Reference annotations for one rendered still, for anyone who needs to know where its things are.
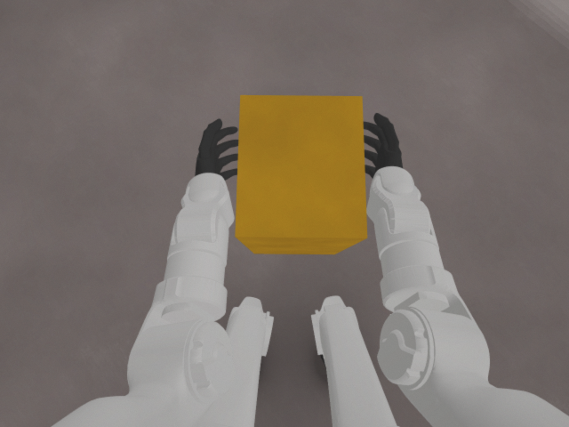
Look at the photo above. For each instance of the carton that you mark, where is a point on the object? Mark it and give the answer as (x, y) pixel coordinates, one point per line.
(300, 174)

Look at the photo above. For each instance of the robot left shin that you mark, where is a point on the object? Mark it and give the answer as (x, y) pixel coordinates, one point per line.
(247, 300)

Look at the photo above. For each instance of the left robot upper arm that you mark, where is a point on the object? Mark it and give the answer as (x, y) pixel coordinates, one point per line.
(175, 373)

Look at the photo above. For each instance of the right robot thigh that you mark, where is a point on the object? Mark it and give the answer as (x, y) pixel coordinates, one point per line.
(356, 396)

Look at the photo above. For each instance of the robot left forearm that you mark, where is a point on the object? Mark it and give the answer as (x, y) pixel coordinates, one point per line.
(193, 286)

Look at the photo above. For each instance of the right robot upper arm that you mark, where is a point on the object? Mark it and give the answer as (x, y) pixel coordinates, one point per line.
(440, 361)

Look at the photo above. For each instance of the robot right hand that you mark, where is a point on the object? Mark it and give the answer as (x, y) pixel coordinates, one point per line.
(387, 146)

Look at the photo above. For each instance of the robot right forearm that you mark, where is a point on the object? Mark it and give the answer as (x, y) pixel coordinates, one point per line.
(412, 268)

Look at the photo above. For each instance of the robot left hand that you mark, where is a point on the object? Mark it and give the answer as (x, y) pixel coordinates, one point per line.
(208, 160)

